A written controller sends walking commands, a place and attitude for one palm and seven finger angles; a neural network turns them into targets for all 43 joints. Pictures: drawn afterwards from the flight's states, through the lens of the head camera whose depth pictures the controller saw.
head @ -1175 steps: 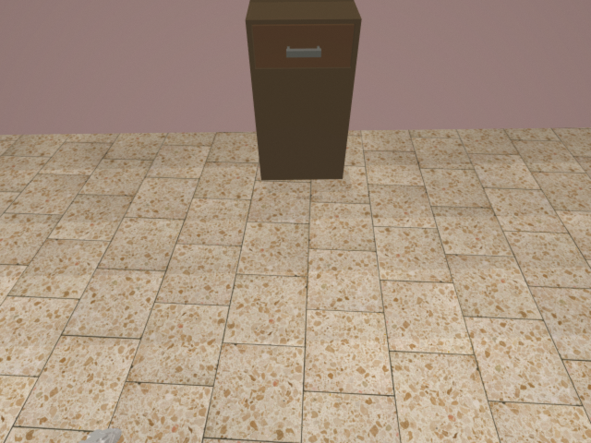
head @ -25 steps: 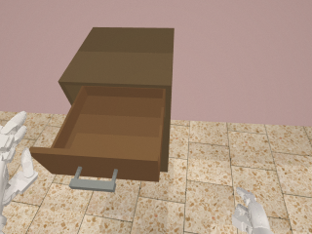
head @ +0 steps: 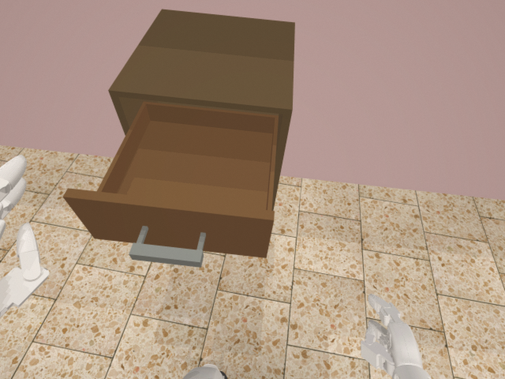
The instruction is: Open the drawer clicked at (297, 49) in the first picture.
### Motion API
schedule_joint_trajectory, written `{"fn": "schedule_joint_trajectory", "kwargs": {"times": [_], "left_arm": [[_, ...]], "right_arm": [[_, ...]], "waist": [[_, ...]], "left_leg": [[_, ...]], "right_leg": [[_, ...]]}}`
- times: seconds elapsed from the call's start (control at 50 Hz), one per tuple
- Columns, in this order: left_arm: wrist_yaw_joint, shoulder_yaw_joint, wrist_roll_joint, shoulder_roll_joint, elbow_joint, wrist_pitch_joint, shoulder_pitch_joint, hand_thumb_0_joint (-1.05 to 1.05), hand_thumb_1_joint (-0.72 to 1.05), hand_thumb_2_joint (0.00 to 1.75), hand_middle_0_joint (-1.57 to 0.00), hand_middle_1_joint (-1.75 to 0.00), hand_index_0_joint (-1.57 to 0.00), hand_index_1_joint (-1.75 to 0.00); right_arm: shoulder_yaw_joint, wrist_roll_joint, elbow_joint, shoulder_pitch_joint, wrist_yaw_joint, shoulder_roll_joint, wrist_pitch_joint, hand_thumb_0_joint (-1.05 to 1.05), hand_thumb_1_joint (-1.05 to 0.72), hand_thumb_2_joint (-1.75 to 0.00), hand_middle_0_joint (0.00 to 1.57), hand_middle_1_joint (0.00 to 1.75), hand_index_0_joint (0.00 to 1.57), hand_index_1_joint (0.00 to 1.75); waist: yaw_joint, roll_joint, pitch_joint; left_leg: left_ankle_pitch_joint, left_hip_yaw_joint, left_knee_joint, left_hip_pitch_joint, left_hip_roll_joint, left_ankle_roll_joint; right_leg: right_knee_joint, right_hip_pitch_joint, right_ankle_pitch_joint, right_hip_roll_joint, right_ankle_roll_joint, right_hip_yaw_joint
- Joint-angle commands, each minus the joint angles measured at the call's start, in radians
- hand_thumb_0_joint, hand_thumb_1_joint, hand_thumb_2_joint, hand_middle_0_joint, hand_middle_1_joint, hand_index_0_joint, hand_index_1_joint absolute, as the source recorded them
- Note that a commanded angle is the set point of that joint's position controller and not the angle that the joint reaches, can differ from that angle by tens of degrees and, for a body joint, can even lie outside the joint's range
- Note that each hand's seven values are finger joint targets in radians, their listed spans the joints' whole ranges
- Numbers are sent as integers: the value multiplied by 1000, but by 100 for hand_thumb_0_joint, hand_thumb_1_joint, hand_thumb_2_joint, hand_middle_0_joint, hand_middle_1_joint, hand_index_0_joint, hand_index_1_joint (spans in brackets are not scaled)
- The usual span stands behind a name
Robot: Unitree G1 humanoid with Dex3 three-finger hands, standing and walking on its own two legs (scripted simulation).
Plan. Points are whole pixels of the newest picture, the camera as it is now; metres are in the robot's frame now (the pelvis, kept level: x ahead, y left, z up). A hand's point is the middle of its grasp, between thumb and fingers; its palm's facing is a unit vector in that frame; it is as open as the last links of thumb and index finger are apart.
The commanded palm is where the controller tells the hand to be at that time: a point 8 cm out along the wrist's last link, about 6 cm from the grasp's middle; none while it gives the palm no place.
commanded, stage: step back with the hand held close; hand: left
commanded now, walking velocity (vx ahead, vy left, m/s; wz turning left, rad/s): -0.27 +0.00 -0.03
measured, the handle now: (170, 244) +0.35 +0.19 -0.08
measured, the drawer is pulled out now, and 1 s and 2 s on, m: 0.29 0.29 0.29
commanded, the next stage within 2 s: stop stepping back and stand still in 0.64 s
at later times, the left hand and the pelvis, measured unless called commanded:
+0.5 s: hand (48, 328) +0.14 +0.21 +0.17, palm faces +0.23 -0.85 -0.46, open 7.4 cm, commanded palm +0.08 +0.27 +0.19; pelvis -0.06 -0.01 +0.00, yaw -1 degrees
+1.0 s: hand out of the picture +0.02 +0.19 +0.17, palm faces +0.27 -0.83 -0.48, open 7.4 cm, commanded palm -0.04 +0.25 +0.19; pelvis -0.18 -0.03 +0.00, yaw -1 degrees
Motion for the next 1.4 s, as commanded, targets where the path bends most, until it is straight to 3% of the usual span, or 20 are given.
{"fn": "schedule_joint_trajectory", "kwargs": {"times": [0.0, 0.08, 0.16, 0.32, 0.38, 0.44, 0.5, 0.54, 0.6, 0.72, 0.82, 0.84, 0.88, 0.92, 1.04, 1.08, 1.12, 1.2, 1.26, 1.38], "left_arm": [[31, 102, 2, 134, -215, -69, -28, 0, 90, 90, -20, -30, -20, -30], [46, 118, 5, 158, -223, -67, -44, 0, 90, 90, -20, -30, -20, -30], [37, 148, 15, 154, -232, -81, -22, 0, 90, 90, -20, -30, -20, -30], [-5, 137, -13, 156, -234, -111, 3, 0, 90, 90, -20, -30, -20, -30], [-16, 149, -20, 178, -219, -99, 22, 0, 90, 90, -20, -30, -20, -30], [2, 138, -19, 170, -173, -86, 7, 0, 90, 90, -20, -30, -20, -30], [10, 138, 3, 153, -143, -60, -14, 0, 90, 90, -20, -30, -20, -30], [13, 117, 4, 148, -174, -57, -19, 0, 90, 90, -20, -30, -20, -30], [1, 123, 1, 171, -218, -73, 22, 0, 90, 90, -20, -30, -20, -30], [8, 80, -8, 121, -305, -57, 12, 0, 90, 90, -20, -30, -20, -30], [18, 145, -26, 165, -262, -30, 83, 0, 90, 90, -20, -30, -20, -30], [15, 158, -23, 182, -246, -29, 93, 0, 90, 90, -20, -30, -20, -30], [19, 202, -27, 220, -216, -38, 91, 0, 90, 90, -20, -30, -20, -30], [17, 115, -21, 132, -134, -11, 20, 0, 90, 90, -20, -30, -20, -30], [35, 70, 27, 114, -138, -46, -25, 0, 90, 90, -20, -30, -20, -30], [41, 83, 23, 148, -213, -62, -38, 0, 90, 90, -20, -30, -20, -30], [35, 109, 25, 176, -241, -64, -17, 0, 90, 90, -20, -30, -20, -30], [37, 111, 17, 149, -202, -65, 27, 0, 90, 90, -20, -30, -20, -30], [35, 100, 5, 127, -113, -63, 21, 0, 90, 90, -20, -30, -20, -30], [37, 77, 11, 124, -80, -42, -44, 0, 90, 90, -20, -30, -20, -30]], "right_arm": [[-65, -7, -130, -60, -20, -148, -64, 0, -90, -90, 20, 30, 20, 30], [-65, -10, -111, -71, -25, -148, -67, 0, -90, -90, 20, 30, 20, 30], [-59, -9, -141, -93, -24, -150, -80, 0, -90, -90, 20, 30, 20, 30], [-52, -25, -81, -88, 7, -154, -112, 0, -90, -90, 20, 30, 20, 30], [-73, 5, -96, -90, 8, -146, -100, 0, -90, -90, 20, 30, 20, 30], [-81, 9, -85, -127, -4, -114, -55, 0, -90, -90, 20, 30, 20, 30], [-37, -17, -86, -155, -24, -67, -23, 0, -90, -90, 20, 30, 20, 30], [-45, -16, -77, -123, -34, -98, -10, 0, -90, -90, 20, 30, 20, 30], [-71, -26, -103, -92, -8, -99, -43, 0, -90, -90, 20, 30, 20, 30], [-73, -28, -69, -74, 26, -132, -92, 0, -90, -90, 20, 30, 20, 30], [-48, -14, -116, -78, 13, -141, -76, 0, -90, -90, 20, 30, 20, 30], [-50, -10, -122, -76, 9, -134, -65, 0, -90, -90, 20, 30, 20, 30], [-57, -11, -112, -48, 5, -123, -37, 0, -90, -90, 20, 30, 20, 30], [-79, 11, -85, -37, -1, -136, -29, 0, -90, -90, 20, 30, 20, 30], [-49, -10, -73, -57, -22, -130, -76, 0, -90, -90, 20, 30, 20, 30], [-71, -12, -103, -43, -27, -172, -98, 0, -90, -90, 20, 30, 20, 30], [-48, -16, -83, -33, -18, -133, -98, 0, -90, -90, 20, 30, 20, 30], [-50, -1, -73, -38, -6, -139, -115, 0, -90, -90, 20, 30, 20, 30], [-63, 1, -69, -24, 0, -133, -98, 0, -90, -90, 20, 30, 20, 30], [-47, -2, -69, -66, -9, -126, -68, 0, -90, -90, 20, 30, 20, 30]], "waist": [[-31, 21, -107], [-30, 46, -109], [-10, 256, -128], [4, 184, -227], [-3, -37, -318], [-17, -148, -178], [-33, -141, -95], [-46, -29, -132], [-11, 276, -288], [-13, 189, -259], [-23, 245, -157], [-25, 182, -139], [-39, -89, -153], [-52, -256, -100], [-42, -11, -22], [-24, 165, -61], [-29, 229, -123], [-24, 89, -101], [-46, -98, -56], [-40, 8, -13]], "left_leg": [[-290, -84, -73, 53, 62, 3], [-243, -102, -79, 96, 66, -5], [-449, -297, -406, -247, 250, 75], [249, -187, -166, 123, 227, 72], [195, -55, 21, 234, 106, 0], [-214, -23, 418, 129, -32, -50], [-255, -49, 139, 14, -3, -48], [172, -28, -246, 101, 34, -32], [737, -264, -220, 283, 320, 85], [570, -154, -210, 303, 272, 108], [-343, -102, -312, 38, 132, 26], [-383, -52, -248, 4, 74, -5], [-244, 51, 242, 129, -29, -51], [-190, -43, 547, 28, -23, -44], [-154, 32, -223, 193, 22, 19], [70, -167, -255, 264, 171, 79], [85, -224, -266, 228, 187, 84], [-83, -106, -206, 73, 117, 49], [-189, 4, -8, 96, 3, 0], [-76, -36, -163, 208, 52, 9]], "right_leg": [[-186, -31, -226, -118, -42, 161], [-163, -76, -179, -116, -48, 140], [214, 252, -152, 28, 11, 53], [-25, 138, -51, 12, -3, 77], [-111, 105, 245, -83, -38, 151], [-268, -120, 145, -349, -176, 357], [-151, 45, 455, -246, -134, 205], [-1, 147, 483, -124, -33, 112], [320, -16, -280, 4, 3, 97], [383, -71, -259, 23, 23, 74], [-76, 215, -195, 48, -3, -40], [-184, 261, -151, 25, -18, -32], [-364, 31, -144, -245, -131, 220], [-359, -57, -198, -353, -188, 340], [-176, 62, -135, -192, -75, 126], [24, 60, -27, -69, -18, 44], [73, 75, -144, -36, 4, -3], [-90, 239, -49, -50, 0, 42], [-268, 110, -198, -183, -67, 246], [-216, 57, -120, -106, -24, 124]]}}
